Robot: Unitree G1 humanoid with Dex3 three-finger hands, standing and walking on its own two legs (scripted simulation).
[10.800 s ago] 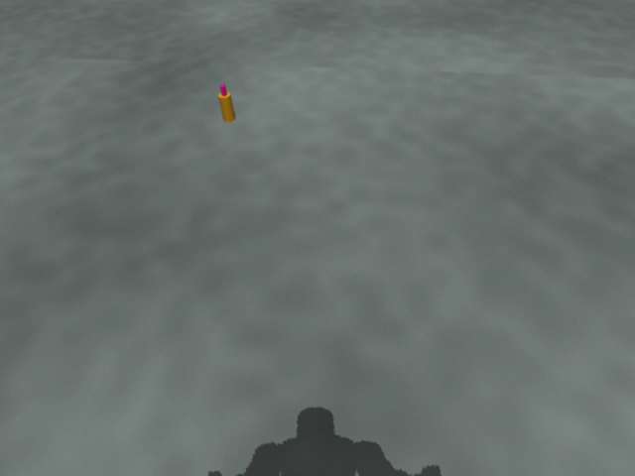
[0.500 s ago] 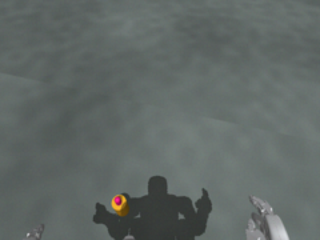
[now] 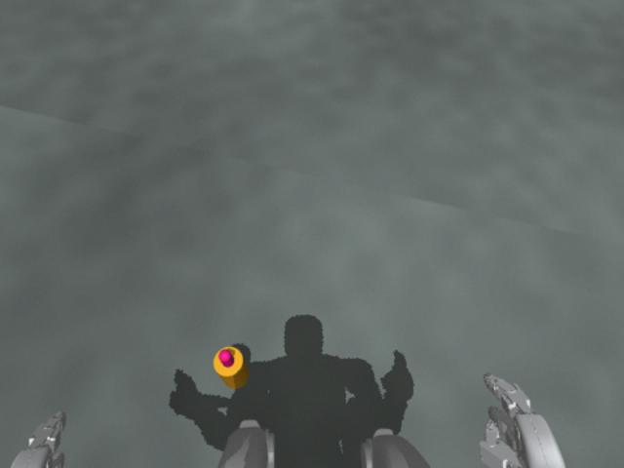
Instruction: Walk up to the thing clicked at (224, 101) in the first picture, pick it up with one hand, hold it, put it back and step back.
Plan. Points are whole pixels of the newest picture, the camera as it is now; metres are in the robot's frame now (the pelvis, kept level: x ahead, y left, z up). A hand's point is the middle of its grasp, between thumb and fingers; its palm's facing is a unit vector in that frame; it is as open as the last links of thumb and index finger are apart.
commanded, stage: go down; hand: left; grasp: from the side
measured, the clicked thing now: (230, 365) +0.40 +0.19 -0.56
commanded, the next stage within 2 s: approach in 1.62 s
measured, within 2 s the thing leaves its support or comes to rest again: neither
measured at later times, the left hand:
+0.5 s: hand (92, 401) +0.26 +0.35 -0.20, palm faces +0.14 -0.97 -0.18, open 17.2 cm
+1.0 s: hand (93, 376) +0.31 +0.37 -0.24, palm faces +0.12 -0.99 -0.13, open 17.3 cm
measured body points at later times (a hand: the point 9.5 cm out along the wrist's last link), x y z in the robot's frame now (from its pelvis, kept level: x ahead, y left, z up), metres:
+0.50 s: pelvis -0.04 +0.00 -0.14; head +0.15 +0.03 +0.27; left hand +0.25 +0.40 -0.19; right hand +0.12 -0.27 -0.26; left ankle +0.03 +0.12 -0.63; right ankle +0.00 -0.13 -0.63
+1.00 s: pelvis -0.06 +0.00 -0.21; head +0.15 +0.04 +0.18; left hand +0.30 +0.42 -0.23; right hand +0.09 -0.28 -0.33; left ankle +0.03 +0.12 -0.63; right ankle +0.00 -0.13 -0.63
